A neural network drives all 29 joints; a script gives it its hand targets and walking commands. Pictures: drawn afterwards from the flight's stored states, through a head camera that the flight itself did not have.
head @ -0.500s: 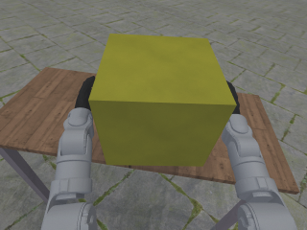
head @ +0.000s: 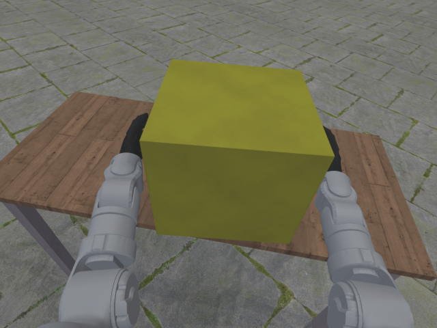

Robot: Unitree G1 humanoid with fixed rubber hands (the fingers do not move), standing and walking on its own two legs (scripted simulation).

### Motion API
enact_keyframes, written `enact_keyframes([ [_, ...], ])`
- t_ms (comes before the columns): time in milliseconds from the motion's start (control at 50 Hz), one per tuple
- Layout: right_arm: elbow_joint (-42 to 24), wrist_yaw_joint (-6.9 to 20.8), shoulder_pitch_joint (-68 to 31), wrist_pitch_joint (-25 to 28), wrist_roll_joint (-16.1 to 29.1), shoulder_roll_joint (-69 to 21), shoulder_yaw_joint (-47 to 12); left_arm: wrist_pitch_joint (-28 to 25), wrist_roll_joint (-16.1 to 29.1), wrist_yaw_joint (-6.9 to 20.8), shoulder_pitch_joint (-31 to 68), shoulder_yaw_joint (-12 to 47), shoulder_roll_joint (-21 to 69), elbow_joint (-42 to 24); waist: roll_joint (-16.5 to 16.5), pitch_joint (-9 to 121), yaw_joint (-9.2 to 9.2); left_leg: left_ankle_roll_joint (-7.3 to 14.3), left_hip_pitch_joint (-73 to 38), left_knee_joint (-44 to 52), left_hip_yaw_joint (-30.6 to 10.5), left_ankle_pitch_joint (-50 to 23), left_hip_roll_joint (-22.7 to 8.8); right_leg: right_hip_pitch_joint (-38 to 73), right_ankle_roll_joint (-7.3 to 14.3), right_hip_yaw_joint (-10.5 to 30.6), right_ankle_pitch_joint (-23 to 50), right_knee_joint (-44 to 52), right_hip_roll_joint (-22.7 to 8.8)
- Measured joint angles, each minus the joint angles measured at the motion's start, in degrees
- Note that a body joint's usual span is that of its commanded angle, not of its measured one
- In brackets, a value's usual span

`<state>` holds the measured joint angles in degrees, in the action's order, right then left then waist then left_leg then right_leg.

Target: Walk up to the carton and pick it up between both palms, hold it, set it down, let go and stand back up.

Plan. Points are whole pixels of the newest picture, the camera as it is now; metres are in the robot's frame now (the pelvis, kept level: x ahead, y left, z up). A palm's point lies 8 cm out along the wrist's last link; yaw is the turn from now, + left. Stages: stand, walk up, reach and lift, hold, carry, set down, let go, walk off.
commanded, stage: set down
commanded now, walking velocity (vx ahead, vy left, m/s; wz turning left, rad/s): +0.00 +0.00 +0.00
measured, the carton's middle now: (229, 150) +0.44 -0.02 +0.10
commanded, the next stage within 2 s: none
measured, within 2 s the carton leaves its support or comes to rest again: rests again in 1.62 s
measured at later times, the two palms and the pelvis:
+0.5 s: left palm (136, 158) +0.41 +0.17 +0.10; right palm (317, 168) +0.39 -0.20 +0.10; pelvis +0.01 -0.01 +0.00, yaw +0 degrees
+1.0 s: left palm (146, 158) +0.43 +0.16 +0.08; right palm (319, 175) +0.39 -0.21 +0.08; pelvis +0.01 +0.00 +0.00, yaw -1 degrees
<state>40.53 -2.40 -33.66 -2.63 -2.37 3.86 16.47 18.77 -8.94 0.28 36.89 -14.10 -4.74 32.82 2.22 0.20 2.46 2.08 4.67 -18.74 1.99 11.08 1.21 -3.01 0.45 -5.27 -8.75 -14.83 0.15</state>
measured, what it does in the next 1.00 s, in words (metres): stands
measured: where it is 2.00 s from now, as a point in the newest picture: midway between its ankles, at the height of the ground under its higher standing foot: outside the picture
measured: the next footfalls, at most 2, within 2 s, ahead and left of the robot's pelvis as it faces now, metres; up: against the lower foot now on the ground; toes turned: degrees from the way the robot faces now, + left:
none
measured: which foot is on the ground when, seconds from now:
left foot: down 0.00-1.00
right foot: down 0.00-1.00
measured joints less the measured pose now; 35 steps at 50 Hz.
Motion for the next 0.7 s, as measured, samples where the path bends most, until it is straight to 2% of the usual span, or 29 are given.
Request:
enact_keyframes([
  [240,4.5,0.6,-2.9,2.0,-2.7,0.3,2.8,-4.7,-1.2,0.1,3.8,-2.7,0.5,8.1,0.0,0.5,-0.89,0.0,1.7,1.2,1.3,-0.7,-0.4,-2.7,0.2,1.3,0.6,0.1,0.4],
  [420,6.6,0.9,-3.2,4.6,-6.0,-1.5,6.0,-8.9,0.1,0.2,4.4,-2.2,-0.9,13.2,0.1,1.9,-1.62,-0.3,4.6,1.1,0.7,-0.9,-0.4,-5.2,0.4,0.7,0.7,0.4,0.4],
  [700,8.4,0.5,-3.3,6.8,-7.0,-1.9,7.5,-13.8,2.6,-0.3,6.6,0.0,-2.6,20.6,-0.9,3.5,-0.37,-0.2,7.6,-0.6,-0.2,0.3,-0.2,-7.1,0.0,-0.2,0.1,0.3,0.2],
])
